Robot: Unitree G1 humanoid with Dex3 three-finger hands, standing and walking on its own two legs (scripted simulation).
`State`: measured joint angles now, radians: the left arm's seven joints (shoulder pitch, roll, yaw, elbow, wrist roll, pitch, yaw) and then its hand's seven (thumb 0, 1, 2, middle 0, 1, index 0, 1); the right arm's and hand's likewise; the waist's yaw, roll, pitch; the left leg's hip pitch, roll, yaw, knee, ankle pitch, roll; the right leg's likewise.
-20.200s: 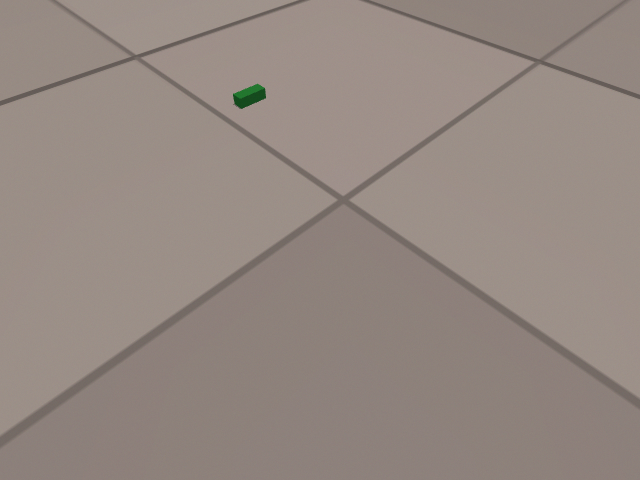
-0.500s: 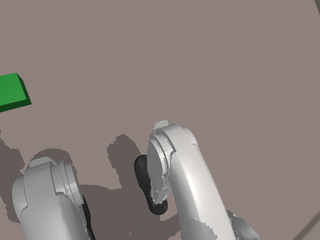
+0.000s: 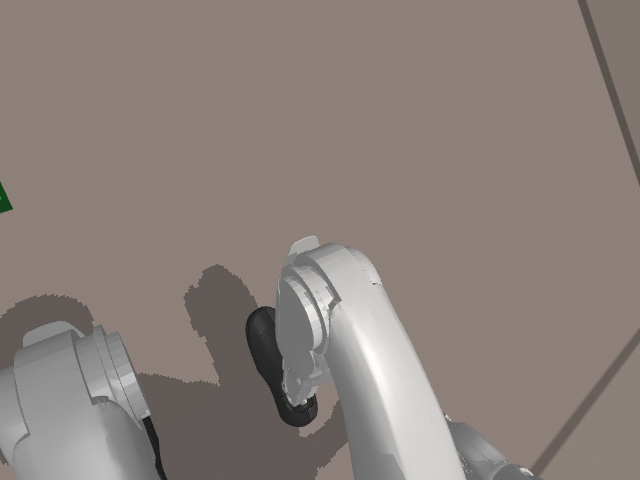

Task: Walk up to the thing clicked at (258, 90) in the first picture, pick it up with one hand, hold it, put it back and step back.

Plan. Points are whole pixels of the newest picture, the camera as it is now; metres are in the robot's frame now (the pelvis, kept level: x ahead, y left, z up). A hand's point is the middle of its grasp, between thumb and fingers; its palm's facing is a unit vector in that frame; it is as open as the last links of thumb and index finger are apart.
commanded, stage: rest palm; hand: left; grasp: from above
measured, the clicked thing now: out of the picture +0.47 +0.31 -0.27
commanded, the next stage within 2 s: close in 0.36 s
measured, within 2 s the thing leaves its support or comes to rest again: neither
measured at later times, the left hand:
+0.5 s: hand out of the picture +0.46 +0.29 -0.26, palm faces -0.44 -0.16 -0.88, open 13.9 cm
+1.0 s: hand out of the picture +0.46 +0.30 -0.26, palm faces -0.44 -0.17 -0.88, open 12.1 cm
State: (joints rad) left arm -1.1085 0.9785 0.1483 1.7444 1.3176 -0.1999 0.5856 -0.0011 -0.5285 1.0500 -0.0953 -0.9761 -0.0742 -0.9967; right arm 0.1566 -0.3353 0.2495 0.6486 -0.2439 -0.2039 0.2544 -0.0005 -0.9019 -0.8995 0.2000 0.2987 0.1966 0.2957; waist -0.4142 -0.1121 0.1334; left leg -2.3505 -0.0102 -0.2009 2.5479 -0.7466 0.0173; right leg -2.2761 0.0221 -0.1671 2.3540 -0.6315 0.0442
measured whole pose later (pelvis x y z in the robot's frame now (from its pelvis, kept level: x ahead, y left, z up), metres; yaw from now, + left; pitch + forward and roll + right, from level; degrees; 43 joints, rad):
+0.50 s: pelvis +0.00 +0.00 +0.00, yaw -1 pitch +29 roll -15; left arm -1.12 1.02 0.11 1.78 1.31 -0.21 0.63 0.00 -0.50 1.03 -0.11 -1.01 -0.09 -1.02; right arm 0.14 -0.35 0.31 0.63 -0.25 -0.25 0.28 0.00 -0.91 -0.90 0.20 0.30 0.20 0.30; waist -0.43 -0.15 0.18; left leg -2.34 0.00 -0.23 2.55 -0.74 0.02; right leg -2.26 0.04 -0.19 2.34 -0.61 0.05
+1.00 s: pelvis -0.01 +0.00 +0.01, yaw -2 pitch +28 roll -16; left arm -1.11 1.02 0.09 1.77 1.27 -0.20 0.62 0.00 -0.21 0.81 -0.27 -0.92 -0.30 -0.90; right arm 0.14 -0.36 0.32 0.61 -0.24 -0.25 0.28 0.00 -0.91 -0.90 0.20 0.30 0.20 0.30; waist -0.43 -0.15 0.19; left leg -2.32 0.00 -0.24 2.54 -0.74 0.02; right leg -2.24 0.04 -0.20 2.31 -0.61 0.05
